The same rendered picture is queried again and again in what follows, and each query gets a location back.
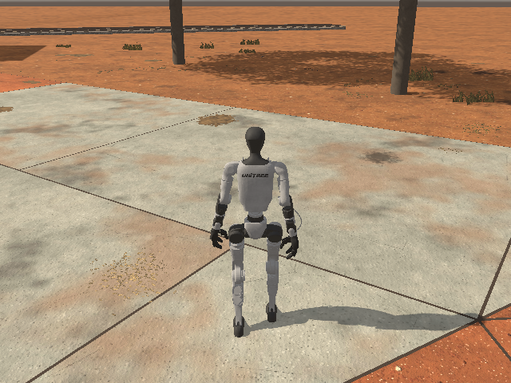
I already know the robot left hand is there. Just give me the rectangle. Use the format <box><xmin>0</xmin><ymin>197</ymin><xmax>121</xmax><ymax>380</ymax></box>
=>
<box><xmin>210</xmin><ymin>228</ymin><xmax>228</xmax><ymax>249</ymax></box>

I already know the robot left upper arm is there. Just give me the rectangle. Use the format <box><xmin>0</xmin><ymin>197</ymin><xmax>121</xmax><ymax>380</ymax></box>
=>
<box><xmin>219</xmin><ymin>161</ymin><xmax>239</xmax><ymax>205</ymax></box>

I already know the left robot forearm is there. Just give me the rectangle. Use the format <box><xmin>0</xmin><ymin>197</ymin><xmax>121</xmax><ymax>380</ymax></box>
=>
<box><xmin>212</xmin><ymin>194</ymin><xmax>228</xmax><ymax>230</ymax></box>

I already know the right robot forearm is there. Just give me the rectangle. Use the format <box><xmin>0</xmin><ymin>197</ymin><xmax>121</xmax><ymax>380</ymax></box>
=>
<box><xmin>282</xmin><ymin>195</ymin><xmax>297</xmax><ymax>237</ymax></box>

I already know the robot right upper arm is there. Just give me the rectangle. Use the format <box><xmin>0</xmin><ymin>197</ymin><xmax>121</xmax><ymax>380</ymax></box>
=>
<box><xmin>272</xmin><ymin>161</ymin><xmax>291</xmax><ymax>207</ymax></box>

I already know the robot right thigh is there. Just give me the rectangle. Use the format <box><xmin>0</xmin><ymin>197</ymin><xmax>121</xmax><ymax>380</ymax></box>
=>
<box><xmin>265</xmin><ymin>222</ymin><xmax>283</xmax><ymax>274</ymax></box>

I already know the humanoid robot head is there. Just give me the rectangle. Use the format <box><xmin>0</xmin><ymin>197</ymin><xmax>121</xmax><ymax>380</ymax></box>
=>
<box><xmin>242</xmin><ymin>127</ymin><xmax>269</xmax><ymax>165</ymax></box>

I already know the robot right hand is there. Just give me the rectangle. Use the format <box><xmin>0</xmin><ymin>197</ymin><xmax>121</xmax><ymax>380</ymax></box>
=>
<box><xmin>280</xmin><ymin>235</ymin><xmax>299</xmax><ymax>259</ymax></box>

